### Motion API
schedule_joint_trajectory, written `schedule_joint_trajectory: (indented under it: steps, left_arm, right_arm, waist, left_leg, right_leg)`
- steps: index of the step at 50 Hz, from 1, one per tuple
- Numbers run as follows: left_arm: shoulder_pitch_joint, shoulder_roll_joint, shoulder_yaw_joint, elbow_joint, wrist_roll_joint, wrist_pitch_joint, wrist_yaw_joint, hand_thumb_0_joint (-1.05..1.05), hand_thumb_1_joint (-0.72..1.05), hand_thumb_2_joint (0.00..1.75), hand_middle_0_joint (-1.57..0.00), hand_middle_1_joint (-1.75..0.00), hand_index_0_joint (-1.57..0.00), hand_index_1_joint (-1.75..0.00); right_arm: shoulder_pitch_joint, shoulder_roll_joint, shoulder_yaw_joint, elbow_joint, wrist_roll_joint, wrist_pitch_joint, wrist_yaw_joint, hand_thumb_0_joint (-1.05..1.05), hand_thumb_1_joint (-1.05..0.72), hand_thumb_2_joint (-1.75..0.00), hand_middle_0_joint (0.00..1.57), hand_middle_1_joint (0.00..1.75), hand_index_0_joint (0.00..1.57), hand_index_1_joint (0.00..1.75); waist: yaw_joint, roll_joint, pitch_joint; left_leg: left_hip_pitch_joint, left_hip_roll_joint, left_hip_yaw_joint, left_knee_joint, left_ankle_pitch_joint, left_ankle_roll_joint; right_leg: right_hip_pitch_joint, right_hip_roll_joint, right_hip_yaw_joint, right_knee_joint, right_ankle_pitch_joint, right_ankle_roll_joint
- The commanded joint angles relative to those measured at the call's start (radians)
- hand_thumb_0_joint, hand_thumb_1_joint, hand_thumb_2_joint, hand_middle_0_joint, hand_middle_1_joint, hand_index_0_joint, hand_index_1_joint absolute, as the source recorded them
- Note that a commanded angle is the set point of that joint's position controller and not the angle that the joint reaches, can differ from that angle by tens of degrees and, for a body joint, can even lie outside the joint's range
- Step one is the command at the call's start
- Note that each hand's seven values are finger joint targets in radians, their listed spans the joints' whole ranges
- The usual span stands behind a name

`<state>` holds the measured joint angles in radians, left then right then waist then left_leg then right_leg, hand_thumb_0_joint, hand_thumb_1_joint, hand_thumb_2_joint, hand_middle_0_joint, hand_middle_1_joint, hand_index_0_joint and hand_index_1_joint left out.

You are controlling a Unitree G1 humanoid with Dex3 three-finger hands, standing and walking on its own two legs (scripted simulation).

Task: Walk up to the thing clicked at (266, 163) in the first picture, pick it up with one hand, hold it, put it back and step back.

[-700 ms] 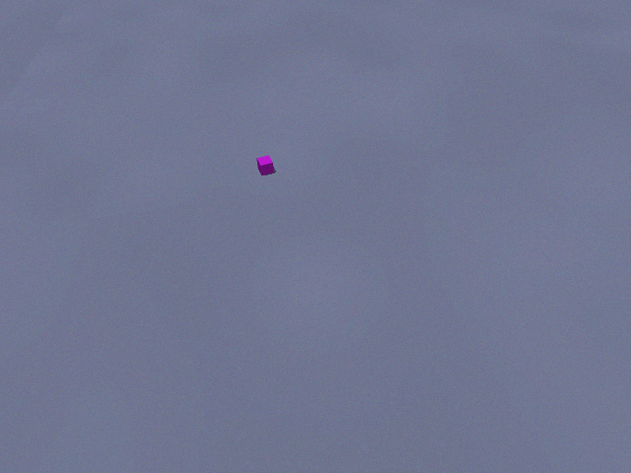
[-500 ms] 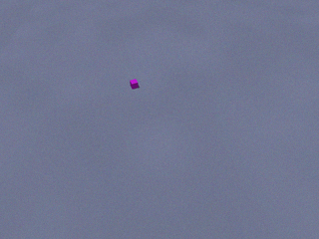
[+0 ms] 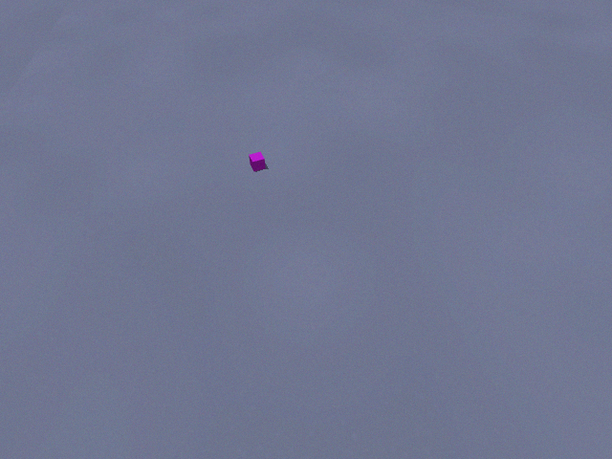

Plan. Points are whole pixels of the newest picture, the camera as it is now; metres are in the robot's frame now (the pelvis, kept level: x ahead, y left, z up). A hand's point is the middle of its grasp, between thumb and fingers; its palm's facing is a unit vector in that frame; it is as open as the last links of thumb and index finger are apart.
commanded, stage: stand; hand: left
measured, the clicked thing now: (257, 161) +1.57 +0.25 -0.75
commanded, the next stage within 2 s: walk up in 0.42 s
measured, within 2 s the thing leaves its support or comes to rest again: neither
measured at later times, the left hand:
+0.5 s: hand out of the picture +0.08 +0.26 -0.15, palm faces +0.02 -0.95 -0.32, open 7.4 cm
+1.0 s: hand (95, 426) +0.20 +0.34 -0.16, palm faces +0.16 -0.94 -0.29, open 7.4 cm
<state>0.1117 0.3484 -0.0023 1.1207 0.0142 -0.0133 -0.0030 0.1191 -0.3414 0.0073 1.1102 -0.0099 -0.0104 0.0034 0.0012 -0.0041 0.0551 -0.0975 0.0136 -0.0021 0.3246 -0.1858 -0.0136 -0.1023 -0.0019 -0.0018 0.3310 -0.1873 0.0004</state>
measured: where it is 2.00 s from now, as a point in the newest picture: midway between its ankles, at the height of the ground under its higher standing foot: (309, 310)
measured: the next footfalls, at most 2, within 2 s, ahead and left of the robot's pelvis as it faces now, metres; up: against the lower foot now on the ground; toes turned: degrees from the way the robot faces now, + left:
left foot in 0.72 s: +0.16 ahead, +0.18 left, +0.00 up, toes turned +15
right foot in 1.18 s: +0.51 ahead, -0.08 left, +0.00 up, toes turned +11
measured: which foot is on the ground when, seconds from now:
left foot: down 0.00-0.50, up 0.52-0.70, down 0.72-1.00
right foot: down 0.00-0.74, up 0.76-1.00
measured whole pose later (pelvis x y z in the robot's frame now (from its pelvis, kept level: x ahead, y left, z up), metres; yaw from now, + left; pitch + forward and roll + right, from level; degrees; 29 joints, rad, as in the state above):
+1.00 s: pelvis +0.18 +0.05 -0.01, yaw +13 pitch -3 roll +1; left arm 0.20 0.47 0.09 0.94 0.04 0.01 -0.13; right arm 0.39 -0.39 -0.05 0.91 -0.01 -0.11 0.04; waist -0.01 -0.11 0.04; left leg -0.10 0.00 0.03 0.44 -0.30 0.01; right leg -0.56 -0.13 0.02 0.90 -0.23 0.02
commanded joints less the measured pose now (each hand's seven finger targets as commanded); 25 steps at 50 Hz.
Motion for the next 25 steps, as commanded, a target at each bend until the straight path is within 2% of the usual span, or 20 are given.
schedule_joint_trajectory:
  steps: [1,20,21,22,23,24,25]
  left_arm:
    - [-0.047,0.209,0.042,-0.064,-0.007,-0.02,0.012,0.0,0.9,0.9,-0.2,-0.3,-0.2,-0.3]
    - [-0.037,0.211,0.042,-0.062,-0.005,-0.02,0.013,0.0,0.9,0.9,-0.2,-0.3,-0.2,-0.3]
    - [-0.025,0.323,0.133,-0.141,0.029,-0.033,-0.031,0.0,0.9,0.9,-0.2,-0.3,-0.2,-0.3]
    - [-0.013,0.318,0.139,-0.137,0.04,-0.031,-0.043,0.0,0.9,0.9,-0.2,-0.3,-0.2,-0.3]
    - [0.014,0.303,0.144,-0.158,0.042,-0.033,-0.055,0.0,0.9,0.9,-0.2,-0.3,-0.2,-0.3]
    - [0.069,0.302,0.152,-0.155,0.039,-0.033,-0.061,0.0,0.9,0.9,-0.2,-0.3,-0.2,-0.3]
    - [0.126,0.336,0.169,-0.147,0.041,-0.035,-0.058,0.0,0.9,0.9,-0.2,-0.3,-0.2,-0.3]
  right_arm:
    - [-0.039,-0.211,-0.041,-0.056,0.0,-0.021,-0.014,0.0,-0.9,-0.9,0.2,0.3,0.2,0.3]
    - [-0.041,-0.216,-0.041,-0.054,0.0,-0.02,-0.015,0.0,-0.9,-0.9,0.2,0.3,0.2,0.3]
    - [0.059,-0.32,-0.119,-0.108,-0.003,-0.038,0.01,0.0,-0.9,-0.9,0.2,0.3,0.2,0.3]
    - [0.027,-0.333,-0.128,-0.116,-0.013,-0.042,0.022,0.0,-0.9,-0.9,0.2,0.3,0.2,0.3]
    - [-0.029,-0.32,-0.128,-0.155,-0.017,-0.046,0.029,0.0,-0.9,-0.9,0.2,0.3,0.2,0.3]
    - [-0.1,-0.277,-0.127,-0.202,-0.022,-0.049,0.035,0.0,-0.9,-0.9,0.2,0.3,0.2,0.3]
    - [-0.156,-0.222,-0.12,-0.237,-0.026,-0.052,0.035,0.0,-0.9,-0.9,0.2,0.3,0.2,0.3]
  waist:
    - [-0.003,0.003,-0.069]
    - [0.0,0.009,-0.077]
    - [0.018,-0.044,-0.166]
    - [0.038,-0.007,-0.082]
    - [0.07,0.011,-0.015]
    - [0.117,-0.042,0.043]
    - [0.164,-0.19,0.068]
  left_leg:
    - [0.003,0.113,-0.09,-0.047,0.123,0.037]
    - [0.013,0.115,-0.09,-0.046,0.144,0.036]
    - [-0.095,0.08,-0.154,0.029,-0.362,0.12]
    - [-0.239,0.089,-0.18,0.031,-0.471,0.12]
    - [-0.325,0.082,-0.169,0.066,-0.445,0.112]
    - [-0.473,0.043,-0.097,0.165,-0.357,0.079]
    - [-0.659,-0.035,0.066,0.352,-0.232,0.032]
  right_leg:
    - [-0.001,-0.127,0.098,-0.056,0.136,-0.028]
    - [0.014,-0.131,0.096,-0.054,0.165,-0.028]
    - [0.094,-0.082,0.02,0.061,-0.389,-0.053]
    - [0.066,-0.098,0.053,0.089,-0.511,-0.069]
    - [0.022,-0.126,0.092,0.08,-0.541,-0.092]
    - [0.081,-0.178,0.152,-0.012,-0.579,-0.13]
    - [0.207,-0.305,0.292,-0.191,-0.641,-0.189]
